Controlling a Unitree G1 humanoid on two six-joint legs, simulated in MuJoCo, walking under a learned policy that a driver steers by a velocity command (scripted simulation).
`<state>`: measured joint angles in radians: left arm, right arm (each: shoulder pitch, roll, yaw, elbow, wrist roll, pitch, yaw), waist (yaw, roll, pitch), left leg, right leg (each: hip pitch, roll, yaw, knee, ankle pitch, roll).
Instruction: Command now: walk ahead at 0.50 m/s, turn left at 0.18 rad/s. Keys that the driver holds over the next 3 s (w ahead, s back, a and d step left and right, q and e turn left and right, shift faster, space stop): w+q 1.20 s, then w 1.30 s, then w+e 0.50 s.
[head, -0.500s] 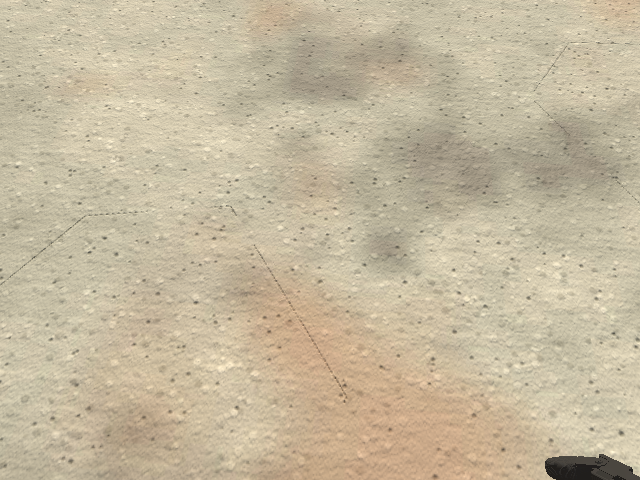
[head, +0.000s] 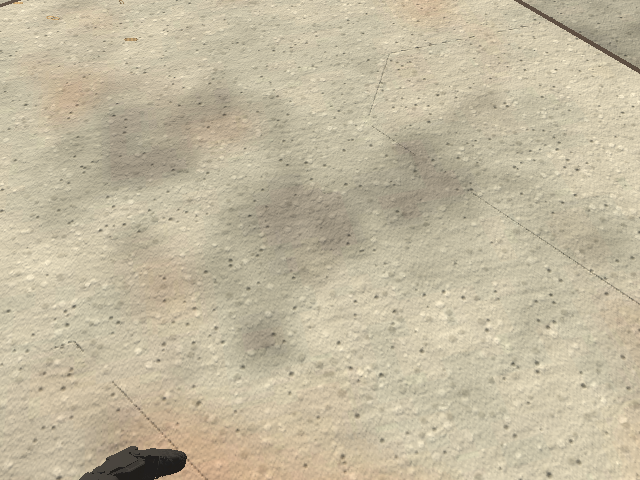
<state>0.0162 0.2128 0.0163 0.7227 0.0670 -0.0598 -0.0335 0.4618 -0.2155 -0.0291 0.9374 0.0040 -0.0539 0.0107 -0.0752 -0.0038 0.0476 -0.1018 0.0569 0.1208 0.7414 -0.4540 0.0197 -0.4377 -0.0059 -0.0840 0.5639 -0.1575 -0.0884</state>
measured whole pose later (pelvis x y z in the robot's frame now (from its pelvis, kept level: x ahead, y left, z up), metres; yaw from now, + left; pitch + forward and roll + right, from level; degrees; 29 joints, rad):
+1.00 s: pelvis +0.52 +0.13 +0.00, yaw +34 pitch +2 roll +1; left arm 0.03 0.25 0.01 0.69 0.03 -0.05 -0.02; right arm 0.46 -0.29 -0.08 0.84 -0.02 -0.04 0.00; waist -0.10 -0.02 0.03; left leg 0.02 -0.13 -0.21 0.37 -0.40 0.10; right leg -0.53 -0.02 0.02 0.56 -0.11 0.02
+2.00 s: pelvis +0.89 +0.47 +0.01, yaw +47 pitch +1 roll +2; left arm 0.07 0.24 0.02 0.78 0.03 -0.02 -0.04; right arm 0.45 -0.24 -0.03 0.96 -0.02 -0.08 0.00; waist -0.07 -0.03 0.03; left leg 0.11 -0.08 0.05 0.18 -0.30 0.06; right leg -0.58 -0.07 -0.06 0.62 -0.06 -0.04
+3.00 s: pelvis +1.23 +0.86 +0.02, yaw +35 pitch +0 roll +1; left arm 0.12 0.23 0.06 0.88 0.03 0.00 -0.05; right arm 0.40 -0.20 -0.04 1.00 -0.02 -0.10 -0.02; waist -0.03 -0.04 0.05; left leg 0.03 -0.02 0.27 0.23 -0.27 0.05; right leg -0.64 -0.09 -0.05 0.81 -0.02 -0.06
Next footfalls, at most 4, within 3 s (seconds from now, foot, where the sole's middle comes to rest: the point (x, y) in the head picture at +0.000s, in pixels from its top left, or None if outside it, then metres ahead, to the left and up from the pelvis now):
0.48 left None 0.38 0.14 -0.76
1.02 right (258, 353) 0.73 0.13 -0.76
1.54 left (109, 353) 0.76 0.46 -0.76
2.06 right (91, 235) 1.11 0.56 -0.76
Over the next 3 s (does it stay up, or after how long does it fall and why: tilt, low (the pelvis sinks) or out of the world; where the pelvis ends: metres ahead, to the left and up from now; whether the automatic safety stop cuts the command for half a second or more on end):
stays up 1.23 0.86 0.02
